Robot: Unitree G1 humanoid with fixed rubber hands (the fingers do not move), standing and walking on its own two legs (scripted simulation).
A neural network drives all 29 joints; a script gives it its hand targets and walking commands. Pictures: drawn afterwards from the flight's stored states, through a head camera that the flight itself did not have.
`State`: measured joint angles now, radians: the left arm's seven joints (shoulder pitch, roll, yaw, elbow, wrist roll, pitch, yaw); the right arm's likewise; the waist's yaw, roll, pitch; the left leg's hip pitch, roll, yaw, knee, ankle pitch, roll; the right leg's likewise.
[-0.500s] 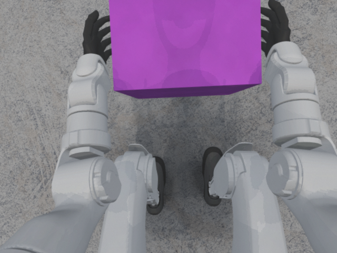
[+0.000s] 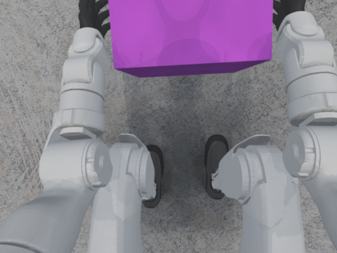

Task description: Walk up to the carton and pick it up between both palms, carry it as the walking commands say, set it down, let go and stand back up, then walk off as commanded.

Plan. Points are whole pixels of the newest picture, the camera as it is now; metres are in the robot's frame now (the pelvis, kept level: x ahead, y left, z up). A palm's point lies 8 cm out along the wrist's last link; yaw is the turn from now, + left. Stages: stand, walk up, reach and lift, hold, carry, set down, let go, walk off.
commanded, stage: set down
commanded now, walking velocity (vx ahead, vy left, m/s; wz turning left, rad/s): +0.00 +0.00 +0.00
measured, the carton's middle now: (186, 22) +0.55 -0.01 -0.23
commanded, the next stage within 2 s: none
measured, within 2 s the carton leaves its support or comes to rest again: rests again in 0.60 s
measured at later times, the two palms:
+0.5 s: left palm (97, 32) +0.52 +0.16 -0.16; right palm (284, 20) +0.53 -0.20 -0.17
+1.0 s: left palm (98, 34) +0.52 +0.17 -0.18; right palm (278, 23) +0.53 -0.19 -0.18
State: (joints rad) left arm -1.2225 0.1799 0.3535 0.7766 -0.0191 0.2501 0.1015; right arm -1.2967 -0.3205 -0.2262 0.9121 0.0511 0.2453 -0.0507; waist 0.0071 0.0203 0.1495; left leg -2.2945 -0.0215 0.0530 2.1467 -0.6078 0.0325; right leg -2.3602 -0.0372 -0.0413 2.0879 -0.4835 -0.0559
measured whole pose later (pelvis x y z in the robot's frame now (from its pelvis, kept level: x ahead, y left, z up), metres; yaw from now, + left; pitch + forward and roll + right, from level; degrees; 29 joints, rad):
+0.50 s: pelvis -0.01 +0.00 -0.02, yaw +0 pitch +38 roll +1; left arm -1.31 0.24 0.28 0.92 -0.09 0.21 0.11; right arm -1.38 -0.37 -0.13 1.05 0.13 0.20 -0.07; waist 0.01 0.03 0.25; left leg -2.28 -0.03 0.05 2.21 -0.60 0.02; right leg -2.35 -0.03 -0.03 2.15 -0.47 -0.06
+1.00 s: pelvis -0.02 +0.00 -0.03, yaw +1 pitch +35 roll +1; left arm -1.38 0.28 0.23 1.02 -0.14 0.16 0.10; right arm -1.45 -0.40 -0.09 1.14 0.17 0.16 -0.05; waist 0.00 0.03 0.33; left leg -2.28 -0.04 0.06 2.24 -0.58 0.03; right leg -2.34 -0.04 -0.03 2.18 -0.46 -0.05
